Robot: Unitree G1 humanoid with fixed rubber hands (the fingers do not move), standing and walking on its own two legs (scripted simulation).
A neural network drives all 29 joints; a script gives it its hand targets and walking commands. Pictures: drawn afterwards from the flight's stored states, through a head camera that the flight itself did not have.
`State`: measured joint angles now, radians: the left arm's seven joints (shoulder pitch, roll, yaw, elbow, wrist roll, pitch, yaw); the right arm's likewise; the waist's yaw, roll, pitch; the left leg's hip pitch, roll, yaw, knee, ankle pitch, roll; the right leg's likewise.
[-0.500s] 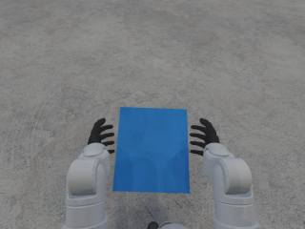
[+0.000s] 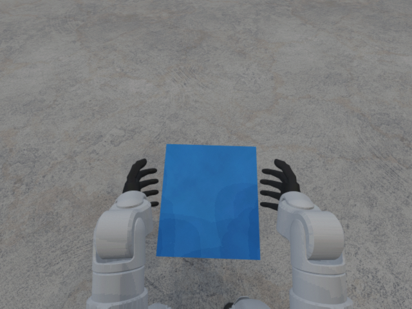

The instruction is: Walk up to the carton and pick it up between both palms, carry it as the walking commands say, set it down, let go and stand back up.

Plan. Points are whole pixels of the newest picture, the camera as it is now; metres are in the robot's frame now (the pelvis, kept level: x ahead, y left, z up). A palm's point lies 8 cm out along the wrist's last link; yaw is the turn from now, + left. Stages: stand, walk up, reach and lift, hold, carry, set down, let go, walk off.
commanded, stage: carry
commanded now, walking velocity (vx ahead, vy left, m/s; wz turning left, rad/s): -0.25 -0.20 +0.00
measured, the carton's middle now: (209, 202) +0.34 -0.03 -0.03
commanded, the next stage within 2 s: none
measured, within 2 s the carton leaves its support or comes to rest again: neither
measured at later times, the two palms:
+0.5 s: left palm (229, 274) +0.17 -0.03 +0.11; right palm (409, 247) +0.17 -0.30 +0.10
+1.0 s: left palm out of the picture -0.02 -0.16 +0.11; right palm out of the picture +0.00 -0.42 +0.12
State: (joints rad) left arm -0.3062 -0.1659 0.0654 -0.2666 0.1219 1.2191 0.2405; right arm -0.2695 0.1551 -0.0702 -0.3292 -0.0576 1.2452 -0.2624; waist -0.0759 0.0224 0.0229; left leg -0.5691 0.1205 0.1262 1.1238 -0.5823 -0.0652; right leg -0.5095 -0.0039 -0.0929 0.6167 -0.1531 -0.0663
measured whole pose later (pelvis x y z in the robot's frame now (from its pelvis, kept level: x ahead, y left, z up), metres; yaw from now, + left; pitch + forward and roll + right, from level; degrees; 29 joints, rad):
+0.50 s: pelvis -0.12 -0.17 +0.00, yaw +0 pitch +2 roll -2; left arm -0.32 -0.17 0.06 -0.29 0.10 1.24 0.26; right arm -0.33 0.17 -0.10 -0.27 -0.14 1.23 -0.25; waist 0.03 0.04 -0.03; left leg -0.55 0.22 0.02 0.72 -0.33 -0.09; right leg -0.44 -0.04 -0.03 0.65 -0.22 0.03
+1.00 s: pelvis -0.30 -0.31 +0.01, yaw +0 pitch +2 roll -3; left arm -0.28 -0.16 0.05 -0.34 0.07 1.25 0.26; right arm -0.31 0.17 -0.08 -0.28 -0.13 1.22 -0.24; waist 0.05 0.01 -0.02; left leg -0.44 0.18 0.04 0.60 -0.18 -0.06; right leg -0.52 -0.04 0.00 0.88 -0.42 0.03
